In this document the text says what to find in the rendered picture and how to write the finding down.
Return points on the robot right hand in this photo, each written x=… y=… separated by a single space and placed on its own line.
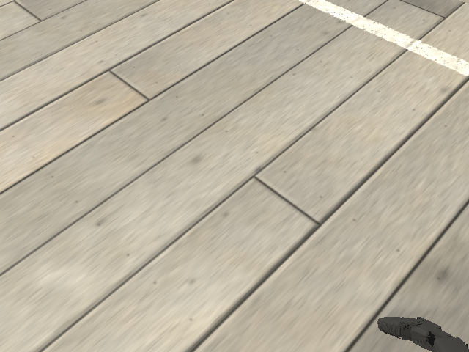
x=422 y=332

